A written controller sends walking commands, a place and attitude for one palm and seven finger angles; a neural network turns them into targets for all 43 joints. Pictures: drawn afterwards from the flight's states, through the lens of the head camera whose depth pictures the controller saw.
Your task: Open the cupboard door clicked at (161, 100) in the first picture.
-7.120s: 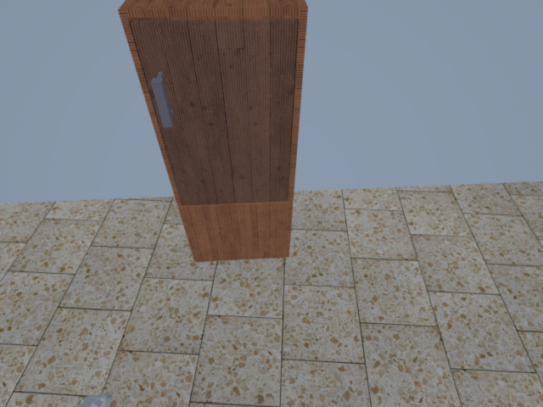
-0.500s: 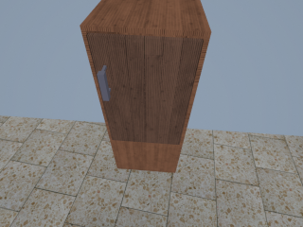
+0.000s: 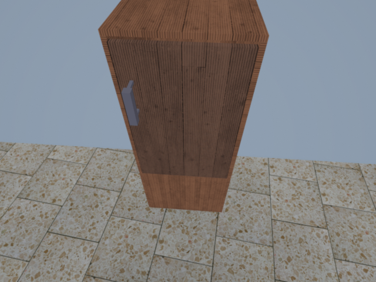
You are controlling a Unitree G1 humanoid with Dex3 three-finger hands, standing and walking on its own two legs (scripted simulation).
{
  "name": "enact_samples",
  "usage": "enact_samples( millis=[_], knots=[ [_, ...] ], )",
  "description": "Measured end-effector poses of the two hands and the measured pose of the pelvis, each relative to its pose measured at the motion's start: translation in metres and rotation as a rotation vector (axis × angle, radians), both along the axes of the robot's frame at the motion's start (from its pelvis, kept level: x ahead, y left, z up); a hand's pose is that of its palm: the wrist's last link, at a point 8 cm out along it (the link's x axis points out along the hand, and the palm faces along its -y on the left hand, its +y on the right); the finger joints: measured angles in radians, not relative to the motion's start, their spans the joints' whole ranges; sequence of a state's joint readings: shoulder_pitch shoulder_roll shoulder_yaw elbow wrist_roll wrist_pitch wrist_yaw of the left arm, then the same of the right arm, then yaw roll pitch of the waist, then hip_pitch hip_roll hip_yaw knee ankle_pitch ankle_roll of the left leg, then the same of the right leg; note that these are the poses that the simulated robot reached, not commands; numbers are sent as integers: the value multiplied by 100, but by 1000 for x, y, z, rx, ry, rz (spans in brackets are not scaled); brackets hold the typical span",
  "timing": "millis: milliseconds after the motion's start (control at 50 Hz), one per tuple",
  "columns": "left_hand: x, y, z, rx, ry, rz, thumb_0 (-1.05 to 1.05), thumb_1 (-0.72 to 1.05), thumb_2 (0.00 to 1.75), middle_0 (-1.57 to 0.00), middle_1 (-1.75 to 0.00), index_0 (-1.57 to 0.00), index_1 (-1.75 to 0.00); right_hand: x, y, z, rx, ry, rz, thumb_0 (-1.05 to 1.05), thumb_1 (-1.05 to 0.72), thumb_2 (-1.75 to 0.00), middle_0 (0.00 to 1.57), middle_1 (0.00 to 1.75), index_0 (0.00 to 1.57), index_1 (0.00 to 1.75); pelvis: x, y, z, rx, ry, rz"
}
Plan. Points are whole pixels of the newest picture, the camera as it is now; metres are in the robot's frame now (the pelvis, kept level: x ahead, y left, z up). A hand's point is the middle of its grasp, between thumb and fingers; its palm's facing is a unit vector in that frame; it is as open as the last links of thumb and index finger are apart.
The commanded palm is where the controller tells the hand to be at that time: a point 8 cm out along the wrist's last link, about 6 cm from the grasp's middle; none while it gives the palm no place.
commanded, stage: look again from close up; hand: left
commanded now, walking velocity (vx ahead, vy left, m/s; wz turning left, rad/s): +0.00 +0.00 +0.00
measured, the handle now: (132, 103) +0.58 +0.20 +0.04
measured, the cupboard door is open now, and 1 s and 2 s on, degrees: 0 0 0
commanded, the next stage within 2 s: shuffle to correct the standing spot in 0.42 s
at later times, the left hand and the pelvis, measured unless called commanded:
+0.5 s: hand out of the picture -0.02 +0.20 -0.18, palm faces +0.03 -0.98 -0.18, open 7.4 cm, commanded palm none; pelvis -0.01 +0.03 -0.01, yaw +1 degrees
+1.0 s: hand out of the picture -0.04 +0.17 -0.19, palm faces +0.10 -0.99 -0.13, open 7.4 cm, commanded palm none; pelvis +0.04 +0.02 -0.01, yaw +1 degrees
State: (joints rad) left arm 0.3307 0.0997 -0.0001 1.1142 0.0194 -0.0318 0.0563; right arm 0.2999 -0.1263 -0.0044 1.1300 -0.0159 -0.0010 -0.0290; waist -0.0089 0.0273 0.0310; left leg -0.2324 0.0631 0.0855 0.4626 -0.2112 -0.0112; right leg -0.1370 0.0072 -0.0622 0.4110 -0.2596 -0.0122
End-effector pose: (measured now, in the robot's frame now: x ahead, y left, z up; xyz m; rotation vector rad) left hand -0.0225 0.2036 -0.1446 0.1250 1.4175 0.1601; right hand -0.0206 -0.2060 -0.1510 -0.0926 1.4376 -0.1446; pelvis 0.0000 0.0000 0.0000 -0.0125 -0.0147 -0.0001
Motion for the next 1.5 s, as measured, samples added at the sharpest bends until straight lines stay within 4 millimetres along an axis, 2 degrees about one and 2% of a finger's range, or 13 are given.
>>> enact_samples(
  millis=[240,420,620,780,860,920,980,1040,1160,1240,1320,1400,1500],
  knots=[
    [18,34,-9,13,-85,-18,0,91,89,-20,-30,-19,-30,18,5,2,-47,-102,39,1,-93,-90,19,30,20,30,-7,20,-8,4,-12,20],
    [9,46,-10,3,-73,-17,0,91,89,-20,-30,-19,-30,20,9,8,-63,-117,53,1,-93,-90,19,30,20,30,-12,28,-6,6,-2,18],
    [-13,44,-11,-14,-25,-8,0,91,89,-20,-30,-19,-30,18,11,10,-63,-111,53,1,-92,-90,20,30,20,30,-14,31,-5,9,-1,16],
    [-27,31,-10,-18,25,20,0,91,89,-20,-30,-19,-30,17,2,3,-46,-71,42,0,-91,-90,20,30,20,30,-3,19,-8,11,15,18],
    [-33,22,-11,-24,47,63,0,91,89,-20,-30,-19,-30,28,-3,1,-45,-56,55,0,-91,-90,20,30,20,30,10,15,-10,-3,21,29],
    [-35,17,-15,-41,77,86,0,91,89,-20,-30,-19,-30,46,-1,3,-58,-65,72,0,-91,-90,19,30,20,30,22,17,-12,-15,20,37],
    [-31,14,-20,-62,112,87,0,91,89,-20,-30,-19,-30,63,2,6,-83,-87,75,1,-92,-90,19,30,20,30,32,21,-13,-2,13,29],
    [-17,11,-20,-70,113,76,0,91,89,-20,-30,-19,-30,77,2,9,-99,-105,68,1,-94,-90,19,30,20,30,39,23,-10,5,15,18],
    [23,19,-14,-41,27,32,0,91,89,-20,-30,-19,-30,92,2,12,-101,-146,53,1,-94,-90,20,30,20,30,31,23,-5,11,25,12],
    [42,35,-9,20,-37,1,1,92,89,-20,-30,-20,-30,90,-2,9,-86,-171,45,0,-93,-90,20,30,20,30,18,17,-6,18,23,4],
    [50,44,-2,71,-100,-20,1,92,89,-20,-30,-19,-30,80,-10,3,-68,-185,35,0,-93,-90,20,30,20,30,4,10,-8,16,16,2],
    [49,43,3,81,-144,-29,1,92,89,-20,-30,-19,-30,64,-16,2,-54,-179,34,0,-93,-90,20,30,20,30,-5,5,-8,18,5,14],
    [39,31,1,46,-156,-28,0,91,89,-20,-30,-19,-30,37,-19,4,-48,-142,39,0,-93,-90,19,30,20,30,-12,2,-6,16,-9,21]
  ],
)
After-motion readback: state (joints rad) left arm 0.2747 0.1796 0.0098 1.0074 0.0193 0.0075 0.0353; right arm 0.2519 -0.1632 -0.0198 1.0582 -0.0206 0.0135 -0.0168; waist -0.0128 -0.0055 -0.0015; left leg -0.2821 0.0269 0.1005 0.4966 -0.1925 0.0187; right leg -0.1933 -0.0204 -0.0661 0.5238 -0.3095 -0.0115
